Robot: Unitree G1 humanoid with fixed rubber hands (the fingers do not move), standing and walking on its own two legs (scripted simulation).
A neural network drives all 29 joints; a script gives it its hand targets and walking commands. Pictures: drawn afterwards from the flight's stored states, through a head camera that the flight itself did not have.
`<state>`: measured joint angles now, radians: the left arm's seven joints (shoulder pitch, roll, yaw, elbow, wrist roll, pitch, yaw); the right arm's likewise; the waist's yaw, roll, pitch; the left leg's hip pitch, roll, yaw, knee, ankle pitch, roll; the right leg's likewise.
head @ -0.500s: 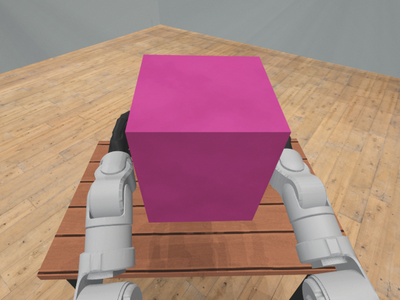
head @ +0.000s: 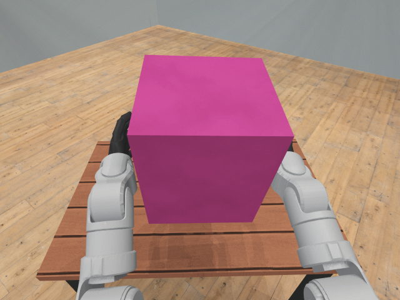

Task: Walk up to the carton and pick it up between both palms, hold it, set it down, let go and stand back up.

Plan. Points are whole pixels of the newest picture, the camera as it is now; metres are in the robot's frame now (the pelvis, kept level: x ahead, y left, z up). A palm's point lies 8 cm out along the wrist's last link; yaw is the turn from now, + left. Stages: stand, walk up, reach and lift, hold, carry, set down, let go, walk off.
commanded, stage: hold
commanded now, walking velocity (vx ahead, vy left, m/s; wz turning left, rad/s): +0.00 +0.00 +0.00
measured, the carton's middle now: (202, 144) +0.37 +0.00 +0.18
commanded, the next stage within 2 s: none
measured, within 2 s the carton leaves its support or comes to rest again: neither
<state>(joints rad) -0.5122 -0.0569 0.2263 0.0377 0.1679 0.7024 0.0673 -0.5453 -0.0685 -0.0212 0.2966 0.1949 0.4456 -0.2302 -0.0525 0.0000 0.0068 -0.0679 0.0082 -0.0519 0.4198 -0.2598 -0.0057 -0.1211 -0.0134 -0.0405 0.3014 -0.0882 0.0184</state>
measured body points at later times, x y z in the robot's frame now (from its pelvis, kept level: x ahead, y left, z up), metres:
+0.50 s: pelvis +0.00 -0.01 +0.00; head -0.04 +0.00 +0.45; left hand +0.37 +0.15 +0.18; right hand +0.37 -0.15 +0.17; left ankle -0.01 +0.12 -0.74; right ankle +0.05 -0.13 -0.74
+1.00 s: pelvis +0.00 +0.00 +0.00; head -0.03 +0.01 +0.45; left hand +0.36 +0.15 +0.18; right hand +0.36 -0.16 +0.17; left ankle -0.01 +0.12 -0.74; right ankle +0.05 -0.13 -0.74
